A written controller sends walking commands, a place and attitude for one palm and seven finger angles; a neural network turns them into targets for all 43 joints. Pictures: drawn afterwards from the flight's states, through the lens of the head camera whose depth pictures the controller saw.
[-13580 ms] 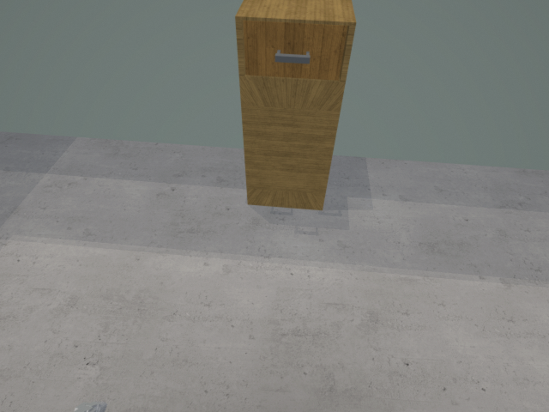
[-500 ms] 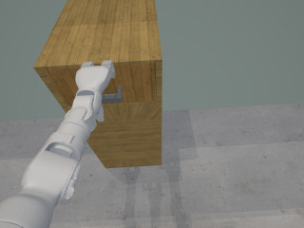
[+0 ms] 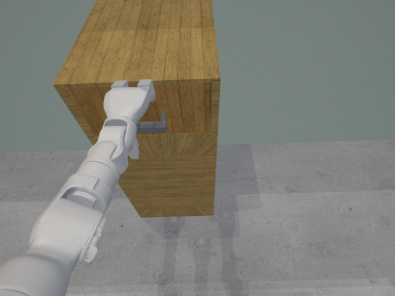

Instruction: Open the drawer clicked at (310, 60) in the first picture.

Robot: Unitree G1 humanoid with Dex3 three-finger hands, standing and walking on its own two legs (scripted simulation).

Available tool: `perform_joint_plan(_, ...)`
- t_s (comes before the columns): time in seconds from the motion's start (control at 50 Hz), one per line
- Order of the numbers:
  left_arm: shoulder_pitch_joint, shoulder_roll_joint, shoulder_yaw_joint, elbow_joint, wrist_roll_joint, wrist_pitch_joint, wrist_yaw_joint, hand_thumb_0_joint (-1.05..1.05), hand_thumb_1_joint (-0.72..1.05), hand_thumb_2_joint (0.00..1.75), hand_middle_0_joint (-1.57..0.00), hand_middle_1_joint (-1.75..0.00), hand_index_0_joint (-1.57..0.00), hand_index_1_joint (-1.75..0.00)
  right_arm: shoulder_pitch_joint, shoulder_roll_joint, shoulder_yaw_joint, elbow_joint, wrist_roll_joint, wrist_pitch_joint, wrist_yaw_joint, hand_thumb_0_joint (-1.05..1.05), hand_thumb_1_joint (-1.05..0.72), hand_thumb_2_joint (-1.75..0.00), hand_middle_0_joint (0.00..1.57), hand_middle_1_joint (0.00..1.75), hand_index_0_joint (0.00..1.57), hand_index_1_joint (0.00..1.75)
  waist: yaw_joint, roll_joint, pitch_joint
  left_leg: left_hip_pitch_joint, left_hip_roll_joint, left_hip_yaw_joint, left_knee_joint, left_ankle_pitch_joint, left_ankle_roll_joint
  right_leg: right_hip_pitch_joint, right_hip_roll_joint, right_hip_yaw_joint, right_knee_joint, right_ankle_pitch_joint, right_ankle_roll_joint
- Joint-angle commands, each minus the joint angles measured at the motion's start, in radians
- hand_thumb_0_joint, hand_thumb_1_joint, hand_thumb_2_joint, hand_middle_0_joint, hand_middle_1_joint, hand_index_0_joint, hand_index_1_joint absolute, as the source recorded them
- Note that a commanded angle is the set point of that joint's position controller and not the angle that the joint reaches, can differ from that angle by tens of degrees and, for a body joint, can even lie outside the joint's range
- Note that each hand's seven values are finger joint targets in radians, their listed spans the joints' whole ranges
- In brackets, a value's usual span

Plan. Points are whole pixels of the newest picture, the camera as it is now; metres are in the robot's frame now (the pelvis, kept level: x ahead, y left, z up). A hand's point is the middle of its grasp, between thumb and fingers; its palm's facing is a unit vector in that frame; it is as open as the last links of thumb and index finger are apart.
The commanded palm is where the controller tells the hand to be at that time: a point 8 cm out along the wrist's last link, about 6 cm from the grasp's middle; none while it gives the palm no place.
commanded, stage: lower the fingers behind the handle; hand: left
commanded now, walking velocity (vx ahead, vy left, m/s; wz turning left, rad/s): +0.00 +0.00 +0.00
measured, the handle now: (144, 121) +0.52 +0.13 +0.02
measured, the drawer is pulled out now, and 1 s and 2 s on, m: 0.00 0.00 0.00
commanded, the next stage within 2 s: close the thumb around the handle in 1.58 s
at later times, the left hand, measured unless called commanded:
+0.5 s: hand (140, 129) +0.48 +0.13 +0.04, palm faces +0.01 -0.01 -1.00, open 13.8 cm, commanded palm +0.46 +0.14 +0.10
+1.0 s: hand (144, 141) +0.47 +0.13 +0.00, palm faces -0.07 -0.02 -1.00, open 13.8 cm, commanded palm +0.46 +0.14 +0.06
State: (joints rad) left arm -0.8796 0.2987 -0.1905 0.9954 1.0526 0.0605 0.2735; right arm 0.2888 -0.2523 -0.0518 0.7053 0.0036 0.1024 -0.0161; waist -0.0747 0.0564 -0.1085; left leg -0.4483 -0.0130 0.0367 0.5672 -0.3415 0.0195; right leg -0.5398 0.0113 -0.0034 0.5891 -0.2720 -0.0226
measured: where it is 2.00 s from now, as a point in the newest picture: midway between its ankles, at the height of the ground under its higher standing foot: outside the picture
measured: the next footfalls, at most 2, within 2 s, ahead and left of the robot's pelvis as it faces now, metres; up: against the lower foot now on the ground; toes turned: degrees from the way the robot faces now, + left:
none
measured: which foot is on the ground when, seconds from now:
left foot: down 0.00-1.00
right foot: down 0.00-1.00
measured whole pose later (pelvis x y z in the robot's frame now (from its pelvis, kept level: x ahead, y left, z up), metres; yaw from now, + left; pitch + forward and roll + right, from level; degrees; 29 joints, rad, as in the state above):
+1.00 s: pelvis -0.02 +0.00 -0.02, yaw +0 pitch +19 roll +1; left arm -0.92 0.33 -0.14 1.14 1.08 0.02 0.35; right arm 0.33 -0.26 -0.05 0.68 -0.01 0.04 -0.03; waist -0.14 0.04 -0.12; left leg -0.68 0.00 0.05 0.73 -0.37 0.02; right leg -0.77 0.02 0.00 0.73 -0.28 -0.03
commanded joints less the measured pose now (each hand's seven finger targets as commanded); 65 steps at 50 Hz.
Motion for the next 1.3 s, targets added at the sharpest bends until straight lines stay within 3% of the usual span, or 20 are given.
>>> perform_joint_plan(0.0, -0.512, 0.176, 0.049, -0.153, 0.003, 0.025, 0.039, 0.00, -0.50, 0.30, -0.30, -1.20, -0.30, -1.20, 0.061, -0.128, -0.042, -0.077, 0.000, -0.018, -0.006, 0.00, -0.90, -0.90, 0.20, 0.30, 0.20, 0.30, -0.027, -0.104, -0.368, 0.089, -0.011, 0.005, -0.027, 0.414, 0.010, 0.267, 0.013, -0.004, -0.025, 0.386, -0.013)
perform_joint_plan(0.08, -0.489, 0.151, 0.025, -0.123, 0.009, 0.042, 0.035, 0.00, -0.50, 0.30, -0.30, -1.20, -0.30, -1.20, 0.060, -0.132, -0.038, -0.080, 0.001, -0.013, -0.007, 0.00, -0.90, -0.90, 0.20, 0.30, 0.20, 0.30, -0.032, -0.112, -0.339, 0.073, -0.010, 0.009, -0.031, 0.376, 0.011, 0.239, 0.013, -0.003, -0.027, 0.357, -0.010)
perform_joint_plan(0.12, -0.469, 0.175, 0.048, -0.120, 0.014, 0.039, 0.034, 0.00, -0.50, 0.30, -0.30, -1.20, -0.30, -1.20, 0.066, -0.131, -0.041, -0.082, -0.002, -0.011, -0.006, 0.00, -0.90, -0.90, 0.20, 0.30, 0.20, 0.30, -0.022, -0.096, -0.372, 0.080, -0.010, 0.009, -0.023, 0.393, 0.011, 0.251, 0.013, 0.000, -0.018, 0.367, -0.013)
perform_joint_plan(0.18, -0.456, 0.097, -0.009, -0.101, 0.008, 0.045, 0.028, 0.00, -0.50, 0.30, -0.30, -1.20, -0.30, -1.20, 0.065, -0.129, -0.040, -0.084, 0.001, -0.008, -0.003, 0.00, -0.90, -0.90, 0.20, 0.30, 0.20, 0.30, -0.036, -0.109, -0.329, 0.075, -0.005, 0.008, -0.021, 0.373, 0.009, 0.209, 0.016, -0.008, -0.022, 0.341, -0.013)
perform_joint_plan(0.22, -0.474, 0.156, 0.036, -0.115, 0.000, 0.028, 0.028, 0.00, -0.50, 0.30, -0.30, -1.20, -0.30, -1.20, 0.066, -0.135, -0.039, -0.089, 0.001, -0.009, -0.009, 0.00, -0.90, -0.90, 0.20, 0.30, 0.20, 0.30, -0.036, -0.107, -0.340, 0.055, -0.011, 0.006, -0.018, 0.343, 0.014, 0.222, 0.014, 0.002, -0.021, 0.328, -0.012)
perform_joint_plan(0.26, -0.506, 0.155, 0.034, -0.143, 0.005, 0.004, 0.042, 0.00, -0.50, 0.30, -0.30, -1.20, -0.30, -1.20, 0.071, -0.129, -0.040, -0.090, -0.003, -0.018, -0.013, 0.00, -0.90, -0.90, 0.20, 0.30, 0.20, 0.30, -0.041, -0.100, -0.353, 0.054, -0.012, 0.006, -0.012, 0.327, 0.017, 0.217, 0.013, 0.009, -0.021, 0.317, -0.010)
perform_joint_plan(0.32, -0.531, 0.242, 0.102, -0.190, 0.026, -0.035, 0.082, 0.00, -0.50, 0.30, -0.30, -1.20, -0.30, -1.20, 0.086, -0.125, -0.046, -0.088, -0.011, -0.031, -0.017, 0.00, -0.90, -0.90, 0.20, 0.30, 0.20, 0.30, -0.025, -0.061, -0.428, 0.050, -0.016, 0.004, 0.005, 0.347, 0.015, 0.244, 0.013, 0.016, 0.002, 0.335, -0.012)
perform_joint_plan(0.44, -0.508, 0.169, 0.062, -0.109, 0.034, 0.009, 0.145, 0.00, -0.50, 0.30, -0.30, -1.20, -0.30, -1.20, 0.099, -0.124, -0.051, -0.066, -0.013, -0.041, 0.000, 0.00, -0.90, -0.90, 0.20, 0.30, 0.20, 0.30, -0.044, -0.055, -0.406, 0.033, -0.012, 0.007, 0.025, 0.361, 0.009, 0.188, 0.023, 0.002, 0.013, 0.335, -0.013)
perform_joint_plan(0.5, -0.506, 0.216, 0.098, -0.064, 0.034, 0.046, 0.148, 0.00, -0.50, 0.30, -0.30, -1.20, -0.30, -1.20, 0.102, -0.133, -0.049, -0.055, -0.012, -0.032, -0.003, 0.00, -0.90, -0.90, 0.20, 0.30, 0.20, 0.30, -0.041, -0.091, -0.431, 0.005, -0.016, 0.013, 0.024, 0.352, 0.012, 0.229, 0.022, 0.010, 0.011, 0.352, -0.010)
perform_joint_plan(0.56, -0.504, 0.180, 0.058, 0.017, 0.034, 0.089, 0.137, 0.00, -0.50, 0.30, -0.30, -1.20, -0.30, -1.20, 0.103, -0.138, -0.042, -0.044, -0.004, -0.027, -0.008, 0.00, -0.90, -0.90, 0.20, 0.30, 0.20, 0.30, -0.067, -0.116, -0.341, -0.031, -0.014, 0.013, 0.014, 0.285, 0.014, 0.176, 0.021, 0.008, -0.003, 0.296, -0.005)
perform_joint_plan(0.64, -0.499, 0.168, 0.042, 0.039, 0.038, 0.103, 0.115, 0.00, -0.50, 0.30, -0.30, -1.20, -0.30, -1.20, 0.106, -0.139, -0.038, -0.050, -0.004, -0.027, -0.015, 0.00, -0.90, -0.90, 0.20, 0.30, 0.20, 0.30, -0.067, -0.106, -0.363, -0.045, -0.017, 0.019, 0.020, 0.263, 0.018, 0.182, 0.017, 0.013, 0.001, 0.287, -0.004)
perform_joint_plan(0.78, -0.459, 0.205, 0.050, 0.108, 0.029, 0.087, 0.077, 0.00, -0.50, 0.30, -0.30, -1.20, -0.30, -1.20, 0.114, -0.149, -0.024, -0.069, 0.004, -0.042, -0.030, 0.00, -0.90, -0.90, 0.20, 0.30, 0.20, 0.30, -0.085, -0.147, -0.268, -0.138, -0.020, 0.019, 0.033, 0.127, 0.021, 0.117, 0.012, 0.021, -0.005, 0.162, 0.006)
perform_joint_plan(0.88, -0.517, 0.184, 0.042, -0.009, 0.019, -0.011, 0.079, 0.00, -0.50, 0.30, -0.30, -1.20, -0.30, -1.20, 0.136, -0.141, -0.035, -0.091, -0.005, -0.074, -0.030, 0.00, -0.90, -0.90, 0.20, 0.30, 0.20, 0.30, -0.091, -0.095, -0.374, -0.120, -0.018, 0.008, 0.082, 0.147, 0.027, 0.095, 0.013, 0.029, 0.038, 0.180, 0.002)
perform_joint_plan(0.96, -0.564, 0.256, 0.117, -0.119, 0.055, -0.092, 0.157, 0.00, -0.50, 0.30, -0.30, -1.20, -0.30, -1.20, 0.164, -0.131, -0.052, -0.076, -0.027, -0.098, -0.023, 0.00, -0.90, -0.90, 0.20, 0.30, 0.20, 0.30, -0.069, -0.014, -0.531, -0.100, -0.020, -0.005, 0.140, 0.228, 0.024, 0.087, 0.017, 0.028, 0.102, 0.238, -0.008)
perform_joint_plan(0.98, -0.570, 0.217, 0.090, -0.101, 0.063, -0.086, 0.183, 0.00, -0.50, 0.30, -0.30, -1.20, -0.30, -1.20, 0.163, -0.127, -0.054, -0.067, -0.032, -0.100, -0.016, 0.00, -0.90, -0.90, 0.20, 0.30, 0.20, 0.30, -0.082, -0.009, -0.514, -0.107, -0.018, -0.008, 0.151, 0.235, 0.022, 0.057, 0.019, 0.020, 0.109, 0.238, -0.009)
perform_joint_plan(1.04, -0.567, 0.214, 0.101, -0.018, 0.066, -0.027, 0.239, 0.00, -0.50, 0.30, -0.30, -1.20, -0.30, -1.20, 0.173, -0.137, -0.057, -0.037, -0.032, -0.097, -0.001, 0.00, -0.90, -0.90, 0.20, 0.30, 0.20, 0.30, -0.102, -0.047, -0.468, -0.141, -0.016, -0.015, 0.161, 0.215, 0.019, 0.012, 0.026, 0.007, 0.110, 0.210, -0.008)
perform_joint_plan(1.08, -0.610, 0.188, 0.075, -0.017, 0.055, 0.012, 0.251, 0.00, -0.50, 0.30, -0.30, -1.20, -0.30, -1.20, 0.174, -0.139, -0.058, -0.029, -0.032, -0.089, 0.007, 0.00, -0.90, -0.90, 0.20, 0.30, 0.20, 0.30, -0.112, -0.009, -0.495, -0.122, -0.017, -0.013, 0.161, 0.230, 0.019, 0.012, 0.027, 0.005, 0.109, 0.221, -0.009)
perform_joint_plan(1.12, -0.623, 0.230, 0.104, 0.007, 0.057, 0.051, 0.250, 0.00, -0.50, 0.30, -0.30, -1.20, -0.30, -1.20, 0.185, -0.146, -0.058, -0.016, -0.033, -0.072, 0.008, 0.00, -0.90, -0.90, 0.20, 0.30, 0.20, 0.30, -0.112, -0.019, -0.531, -0.109, -0.016, -0.015, 0.164, 0.272, 0.019, 0.037, 0.027, 0.004, 0.117, 0.263, -0.008)
perform_joint_plan(1.18, -0.597, 0.169, 0.055, 0.067, 0.046, 0.106, 0.226, 0.00, -0.50, 0.30, -0.30, -1.20, -0.30, -1.20, 0.171, -0.143, -0.051, -0.019, -0.025, -0.050, 0.008, 0.00, -0.90, -0.90, 0.20, 0.30, 0.20, 0.30, -0.119, -0.044, -0.452, -0.122, -0.014, -0.011, 0.142, 0.245, 0.017, 0.024, 0.029, -0.003, 0.094, 0.238, -0.005)
perform_joint_plan(1.28, -0.575, 0.169, 0.050, 0.069, 0.032, 0.108, 0.178, 0.00, -0.50, 0.30, -0.30, -1.20, -0.30, -1.20, 0.158, -0.144, -0.042, -0.039, -0.020, -0.040, -0.009, 0.00, -0.90, -0.90, 0.20, 0.30, 0.20, 0.30, -0.112, -0.066, -0.429, -0.118, -0.013, -0.011, 0.118, 0.218, 0.022, 0.047, 0.026, 0.000, 0.078, 0.219, -0.004)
